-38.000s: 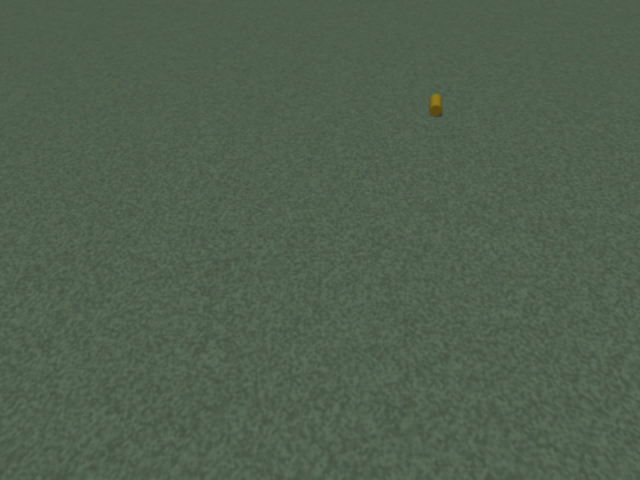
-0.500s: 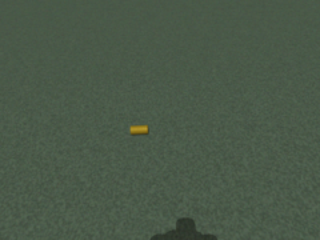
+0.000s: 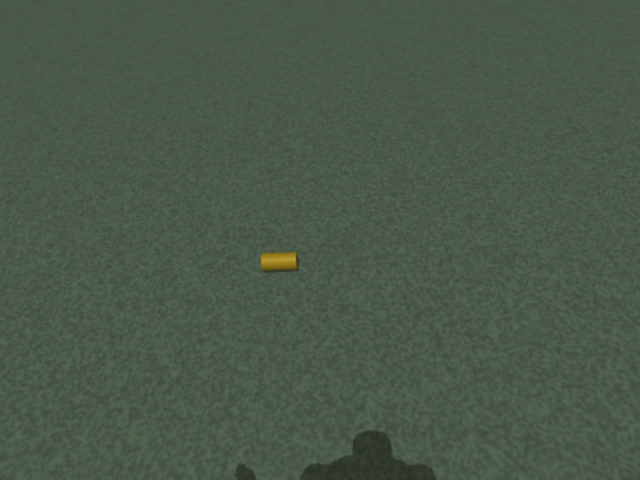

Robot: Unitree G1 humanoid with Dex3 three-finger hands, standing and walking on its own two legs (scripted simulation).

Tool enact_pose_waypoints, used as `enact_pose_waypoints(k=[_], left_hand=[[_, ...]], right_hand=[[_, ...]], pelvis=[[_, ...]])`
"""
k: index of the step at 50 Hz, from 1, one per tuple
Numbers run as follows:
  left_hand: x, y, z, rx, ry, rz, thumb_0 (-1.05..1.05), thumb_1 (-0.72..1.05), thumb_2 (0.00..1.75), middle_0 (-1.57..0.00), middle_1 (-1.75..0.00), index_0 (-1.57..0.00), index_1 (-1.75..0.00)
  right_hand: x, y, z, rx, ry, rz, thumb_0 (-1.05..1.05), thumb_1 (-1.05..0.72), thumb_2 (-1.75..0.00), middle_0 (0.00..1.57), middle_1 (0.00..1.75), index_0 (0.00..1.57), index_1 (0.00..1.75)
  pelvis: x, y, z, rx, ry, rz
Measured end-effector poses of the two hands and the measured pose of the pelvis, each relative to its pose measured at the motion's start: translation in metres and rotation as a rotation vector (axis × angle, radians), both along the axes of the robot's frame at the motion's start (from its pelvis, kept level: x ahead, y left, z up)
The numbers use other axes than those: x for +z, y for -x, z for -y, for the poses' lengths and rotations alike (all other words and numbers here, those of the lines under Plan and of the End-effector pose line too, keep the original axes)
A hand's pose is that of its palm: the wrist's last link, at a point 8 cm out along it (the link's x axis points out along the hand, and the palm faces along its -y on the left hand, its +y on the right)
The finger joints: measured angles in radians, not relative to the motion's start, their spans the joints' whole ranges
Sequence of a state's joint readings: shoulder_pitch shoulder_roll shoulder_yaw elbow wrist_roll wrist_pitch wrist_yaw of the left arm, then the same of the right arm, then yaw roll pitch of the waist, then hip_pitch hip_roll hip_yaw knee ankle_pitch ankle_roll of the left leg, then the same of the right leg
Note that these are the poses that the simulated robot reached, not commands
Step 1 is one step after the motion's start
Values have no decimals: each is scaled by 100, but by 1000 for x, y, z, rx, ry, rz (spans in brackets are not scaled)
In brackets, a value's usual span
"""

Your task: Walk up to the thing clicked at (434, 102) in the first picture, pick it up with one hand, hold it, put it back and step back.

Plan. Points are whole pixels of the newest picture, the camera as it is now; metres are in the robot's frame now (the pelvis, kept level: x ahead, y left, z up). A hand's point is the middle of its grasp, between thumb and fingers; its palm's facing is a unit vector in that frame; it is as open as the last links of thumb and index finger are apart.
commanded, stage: step back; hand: left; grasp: from above
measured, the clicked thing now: (279, 261) +1.04 +0.24 -0.73
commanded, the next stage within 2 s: stand in 0.38 s
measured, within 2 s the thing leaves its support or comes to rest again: neither
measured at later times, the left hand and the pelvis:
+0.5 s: hand out of the picture +0.12 +0.28 -0.14, palm faces +0.00 -0.94 -0.34, open 7.4 cm; pelvis +0.03 +0.02 +0.01, yaw -1 degrees
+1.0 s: hand out of the picture +0.08 +0.27 -0.14, palm faces -0.06 -0.94 -0.34, open 7.4 cm; pelvis +0.02 +0.02 +0.02, yaw -1 degrees
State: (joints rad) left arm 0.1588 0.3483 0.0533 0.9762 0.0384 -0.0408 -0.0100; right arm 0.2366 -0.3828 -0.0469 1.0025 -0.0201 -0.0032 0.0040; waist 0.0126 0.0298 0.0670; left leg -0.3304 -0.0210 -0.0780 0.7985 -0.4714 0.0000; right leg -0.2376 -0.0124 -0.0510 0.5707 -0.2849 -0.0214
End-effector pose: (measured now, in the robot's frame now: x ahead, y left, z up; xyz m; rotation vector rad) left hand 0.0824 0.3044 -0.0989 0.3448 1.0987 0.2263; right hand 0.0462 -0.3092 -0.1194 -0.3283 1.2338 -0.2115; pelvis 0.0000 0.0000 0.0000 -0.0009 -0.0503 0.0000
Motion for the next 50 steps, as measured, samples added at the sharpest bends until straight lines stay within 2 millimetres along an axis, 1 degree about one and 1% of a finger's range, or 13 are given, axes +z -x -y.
enact_pose_waypoints(k=[3, 5, 7, 11, 19, 22, 25, 28, 32, 44, 50], left_hand=[[-3, -6, -1, 9, 15, -1, 1, 90, 90, -21, -30, -21, -30], [-9, -10, -4, 15, 25, -11, 1, 90, 90, -21, -30, -21, -30], [-14, -13, -8, 21, 34, -27, 1, 90, 90, -21, -30, -21, -30], [-18, -19, -12, 28, 49, -53, 1, 91, 90, -20, -30, -20, -30], [-14, -29, -19, 31, 50, -65, 1, 91, 90, -20, -30, -20, -30], [-11, -30, -20, 26, 48, -73, 1, 91, 90, -20, -30, -20, -30], [-9, -30, -19, 18, 49, -81, 1, 91, 90, -20, -30, -20, -30], [-7, -29, -18, 8, 51, -85, 1, 91, 90, -20, -30, -20, -30], [-5, -26, -16, -2, 52, -90, 1, 91, 90, -20, -30, -20, -30], [-5, -7, -12, -15, 47, -131, 1, 91, 90, -20, -30, -20, -30], [-5, 1, -11, -17, 44, -156, 1, 91, 90, -20, -30, -20, -30]], right_hand=[[1, -15, -4, 21, 3, 3, 1, -91, -90, 20, 30, 21, 30], [1, -24, -8, 28, 11, 10, 1, -91, -90, 20, 30, 21, 30], [3, -32, -15, 26, 15, 18, 1, -91, -90, 20, 30, 21, 30], [9, -50, -28, 27, 2, 37, 1, -91, -90, 20, 30, 21, 30], [19, -89, -43, 42, -15, 90, 1, -91, -90, 20, 30, 21, 30], [23, -98, -47, 45, -22, 115, 1, -91, -90, 20, 30, 21, 30], [26, -101, -48, 44, -26, 132, 1, -91, -90, 20, 30, 21, 30], [27, -100, -47, 39, -28, 135, 1, -91, -90, 20, 30, 21, 30], [27, -90, -45, 27, -30, 122, 1, -91, -90, 20, 30, 21, 30], [18, -37, -34, -24, -31, 13, 1, -91, -90, 20, 30, 21, 30], [14, -18, -30, -39, -32, -34, 1, -91, -90, 20, 30, 21, 30]], pelvis=[[0, -7, -4, 10, -3, -1], [-3, -11, -8, 16, -2, 2], [-3, -14, -12, 8, -13, 6], [1, -22, -17, -4, 3, 0], [8, -30, -21, -8, 9, -6], [11, -31, -23, -12, 6, 0], [13, -31, -25, -15, 4, 5], [15, -29, -25, -17, 3, 9], [17, -26, -25, -20, 1, 11], [18, -17, -22, -21, -2, 6], [18, -16, -19, -22, -3, -3]])
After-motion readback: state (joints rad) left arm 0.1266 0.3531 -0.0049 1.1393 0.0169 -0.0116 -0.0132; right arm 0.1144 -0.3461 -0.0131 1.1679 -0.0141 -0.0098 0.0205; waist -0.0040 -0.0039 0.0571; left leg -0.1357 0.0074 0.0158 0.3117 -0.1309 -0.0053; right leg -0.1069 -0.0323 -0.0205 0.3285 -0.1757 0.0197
